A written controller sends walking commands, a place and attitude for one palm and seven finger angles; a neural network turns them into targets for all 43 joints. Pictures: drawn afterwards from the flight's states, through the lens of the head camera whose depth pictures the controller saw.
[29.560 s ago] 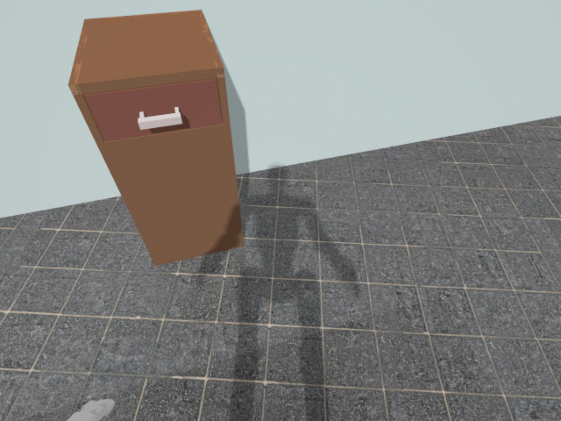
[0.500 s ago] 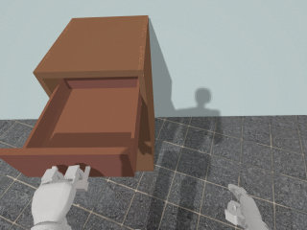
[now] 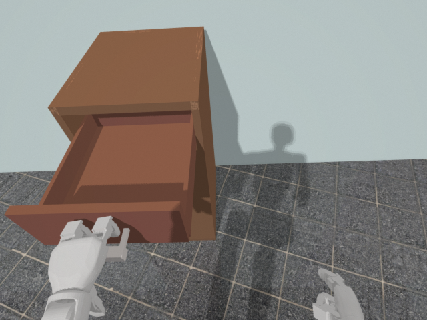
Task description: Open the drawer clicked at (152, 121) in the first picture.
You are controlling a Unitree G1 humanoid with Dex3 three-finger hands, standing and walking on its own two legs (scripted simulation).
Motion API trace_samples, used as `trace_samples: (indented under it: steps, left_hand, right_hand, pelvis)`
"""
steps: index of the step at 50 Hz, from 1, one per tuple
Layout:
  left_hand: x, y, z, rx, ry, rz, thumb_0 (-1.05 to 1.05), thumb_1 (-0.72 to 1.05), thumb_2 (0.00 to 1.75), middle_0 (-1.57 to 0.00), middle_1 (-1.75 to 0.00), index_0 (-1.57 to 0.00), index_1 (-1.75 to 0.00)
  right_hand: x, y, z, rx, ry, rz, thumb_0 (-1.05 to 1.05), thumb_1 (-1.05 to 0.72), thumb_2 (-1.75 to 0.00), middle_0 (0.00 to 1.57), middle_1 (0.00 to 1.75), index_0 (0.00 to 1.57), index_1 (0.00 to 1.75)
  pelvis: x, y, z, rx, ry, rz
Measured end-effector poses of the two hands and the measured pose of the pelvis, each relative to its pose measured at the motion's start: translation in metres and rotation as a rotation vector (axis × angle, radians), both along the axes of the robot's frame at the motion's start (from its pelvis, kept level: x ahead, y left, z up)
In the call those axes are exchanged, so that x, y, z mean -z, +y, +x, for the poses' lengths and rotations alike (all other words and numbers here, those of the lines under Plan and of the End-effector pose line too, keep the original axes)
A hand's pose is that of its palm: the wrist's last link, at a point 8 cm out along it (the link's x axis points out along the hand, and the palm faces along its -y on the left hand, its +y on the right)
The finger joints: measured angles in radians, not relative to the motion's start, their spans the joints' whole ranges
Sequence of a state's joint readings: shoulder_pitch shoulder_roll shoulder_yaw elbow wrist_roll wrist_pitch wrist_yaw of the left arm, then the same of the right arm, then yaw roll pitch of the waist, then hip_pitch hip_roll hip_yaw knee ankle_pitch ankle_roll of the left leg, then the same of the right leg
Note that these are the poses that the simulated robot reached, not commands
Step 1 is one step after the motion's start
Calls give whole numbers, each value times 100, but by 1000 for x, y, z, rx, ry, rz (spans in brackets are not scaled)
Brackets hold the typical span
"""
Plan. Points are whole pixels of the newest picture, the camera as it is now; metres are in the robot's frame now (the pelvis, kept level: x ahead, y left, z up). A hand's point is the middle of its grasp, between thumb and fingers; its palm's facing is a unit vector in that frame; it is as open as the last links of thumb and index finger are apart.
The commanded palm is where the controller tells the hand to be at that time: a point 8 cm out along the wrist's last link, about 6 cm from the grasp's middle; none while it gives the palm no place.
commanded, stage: lift the hand off the handle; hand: left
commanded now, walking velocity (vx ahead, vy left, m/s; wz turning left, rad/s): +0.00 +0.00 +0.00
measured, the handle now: (100, 243) +0.26 +0.26 -0.01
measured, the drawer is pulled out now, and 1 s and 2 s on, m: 0.29 0.29 0.29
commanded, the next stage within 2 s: draw the hand back to the body in 1.06 s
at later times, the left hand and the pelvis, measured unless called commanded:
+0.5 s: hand (76, 251) +0.22 +0.25 +0.06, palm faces +0.05 -0.09 -0.99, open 13.4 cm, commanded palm +0.18 +0.26 +0.13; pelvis +0.02 +0.01 +0.02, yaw -1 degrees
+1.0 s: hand (49, 230) +0.21 +0.26 +0.14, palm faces +0.14 -0.09 -0.99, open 13.8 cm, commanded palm +0.18 +0.25 +0.19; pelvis +0.02 +0.02 +0.04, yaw -1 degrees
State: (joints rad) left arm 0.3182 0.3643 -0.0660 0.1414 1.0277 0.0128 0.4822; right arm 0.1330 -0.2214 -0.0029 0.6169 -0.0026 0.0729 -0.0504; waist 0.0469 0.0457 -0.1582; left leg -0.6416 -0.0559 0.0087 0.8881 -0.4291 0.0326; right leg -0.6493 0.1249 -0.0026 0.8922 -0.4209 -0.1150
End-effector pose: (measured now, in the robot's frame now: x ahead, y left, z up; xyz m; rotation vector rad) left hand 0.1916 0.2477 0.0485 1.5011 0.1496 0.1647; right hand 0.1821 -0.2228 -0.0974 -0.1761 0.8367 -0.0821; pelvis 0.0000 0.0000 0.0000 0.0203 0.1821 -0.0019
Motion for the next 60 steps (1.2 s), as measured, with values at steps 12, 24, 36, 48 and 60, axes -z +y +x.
trace_samples:
  steps: [12, 24, 36, 48, 60]
  left_hand:
    - [-36, 6, -3, -19, -43, -15, -1, -49, 30, -32, -121, -38, -123]
    - [-62, 7, 1, 19, -21, -25, -1, -49, 30, -32, -120, -39, -124]
    - [-105, 13, 3, -3, -79, -44, -1, -49, 30, -31, -120, -33, -121]
    - [-139, 5, -5, 70, -122, -34, -1, -49, 30, -32, -120, -32, -120]
    - [-129, 17, -10, 23, -21, -73, -1, -49, 30, -31, -120, -32, -120]
  right_hand:
    - [-26, 8, 32, -40, -75, 1, 1, -90, -90, 20, 30, 20, 30]
    - [-44, 36, 54, -109, -106, 31, 1, -90, -90, 20, 30, 20, 30]
    - [-46, 45, 52, -127, -78, 63, 1, -90, -90, 20, 30, 20, 30]
    - [-56, 47, 47, -141, -90, 60, 1, -90, -90, 20, 30, 20, 30]
    - [-63, 52, 42, -165, -89, 52, 1, -90, -90, 20, 30, 20, 30]
  pelvis:
    - [-13, 9, 12, 1, -49, -7]
    - [-23, 14, 20, 6, -96, -13]
    - [-32, 22, 24, 9, -131, -17]
    - [-38, 25, 20, 14, -173, -26]
    - [-43, 23, 9, 4, -202, -26]
